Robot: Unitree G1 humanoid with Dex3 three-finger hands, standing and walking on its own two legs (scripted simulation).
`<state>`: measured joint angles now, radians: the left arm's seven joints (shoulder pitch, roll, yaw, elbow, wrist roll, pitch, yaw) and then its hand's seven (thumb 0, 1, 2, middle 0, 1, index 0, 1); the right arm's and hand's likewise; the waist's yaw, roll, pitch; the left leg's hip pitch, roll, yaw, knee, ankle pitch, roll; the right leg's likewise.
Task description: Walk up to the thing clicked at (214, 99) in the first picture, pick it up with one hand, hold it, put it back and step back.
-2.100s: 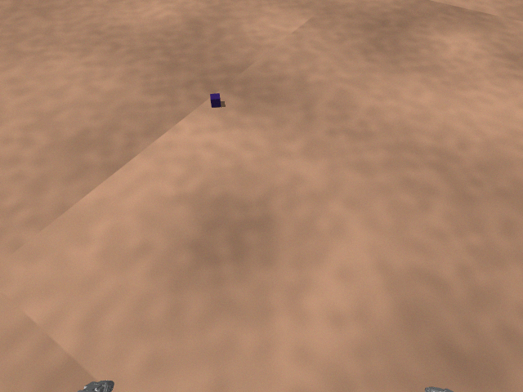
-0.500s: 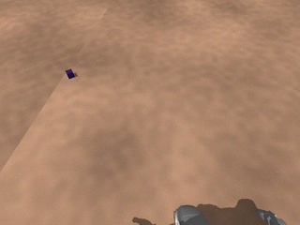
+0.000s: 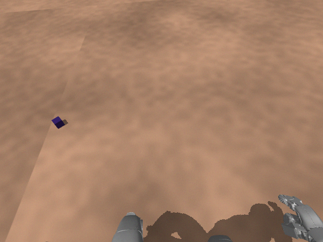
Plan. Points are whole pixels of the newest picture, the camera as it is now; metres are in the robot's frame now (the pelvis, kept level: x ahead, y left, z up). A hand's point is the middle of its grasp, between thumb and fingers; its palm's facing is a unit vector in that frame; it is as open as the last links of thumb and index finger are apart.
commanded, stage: walk up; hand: left
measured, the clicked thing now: (58, 122) +1.05 +0.88 -0.71
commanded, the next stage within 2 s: none
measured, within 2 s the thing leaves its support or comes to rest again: neither
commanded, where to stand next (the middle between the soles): +0.61 +0.99 m, yaw -46 degrees
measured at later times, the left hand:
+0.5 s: hand (26, 175) +0.32 +0.47 -0.11, palm faces -0.26 -0.79 -0.56, open 7.4 cm
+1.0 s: hand out of the picture +0.48 +0.70 -0.13, palm faces -0.37 -0.74 -0.57, open 7.4 cm
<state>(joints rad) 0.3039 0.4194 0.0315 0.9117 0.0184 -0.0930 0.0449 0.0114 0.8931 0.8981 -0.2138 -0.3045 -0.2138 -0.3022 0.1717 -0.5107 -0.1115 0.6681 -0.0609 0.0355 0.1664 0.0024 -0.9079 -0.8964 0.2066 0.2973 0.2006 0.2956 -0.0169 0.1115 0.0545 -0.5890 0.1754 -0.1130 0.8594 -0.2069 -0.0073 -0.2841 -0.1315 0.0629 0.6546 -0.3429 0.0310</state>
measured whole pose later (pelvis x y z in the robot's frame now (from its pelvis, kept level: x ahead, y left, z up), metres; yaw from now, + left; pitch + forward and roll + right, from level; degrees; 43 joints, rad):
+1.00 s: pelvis +0.29 +0.43 +0.00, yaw -23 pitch +0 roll -2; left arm 0.27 0.51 0.08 0.93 -0.01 -0.05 0.12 0.01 0.90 0.90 -0.20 -0.30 -0.21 -0.30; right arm 0.26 -0.41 -0.08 0.73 -0.08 0.06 0.07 0.00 -0.91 -0.90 0.21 0.30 0.20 0.30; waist -0.06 0.01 0.12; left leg -0.41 0.07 0.07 0.83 -0.41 0.02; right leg -0.65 -0.01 0.01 1.26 -0.46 -0.06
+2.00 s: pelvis +0.47 +0.82 -0.01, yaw -36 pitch -2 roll -3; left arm 0.29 0.40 0.04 0.77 0.01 -0.05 0.11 0.01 0.90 0.90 -0.21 -0.30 -0.21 -0.30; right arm 0.28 -0.42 -0.10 0.63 -0.08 0.12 0.04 0.00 -0.91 -0.90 0.21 0.30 0.20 0.30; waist -0.06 0.13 0.21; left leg -0.53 -0.04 0.06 1.14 -0.53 -0.02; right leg -0.44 0.03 -0.11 0.81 -0.33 -0.06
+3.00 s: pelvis +0.52 +1.10 +0.02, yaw -50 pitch -3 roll +0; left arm 0.23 0.43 0.06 0.93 0.01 -0.04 0.00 0.01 0.90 0.90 -0.20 -0.30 -0.21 -0.30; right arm 0.30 -0.42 -0.06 0.87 -0.04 0.00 0.03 0.00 -0.90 -0.90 0.21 0.30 0.20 0.30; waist -0.07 0.02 0.07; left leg -0.26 0.09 0.20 0.61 -0.30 0.04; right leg -0.34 -0.04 -0.03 0.75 -0.38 -0.03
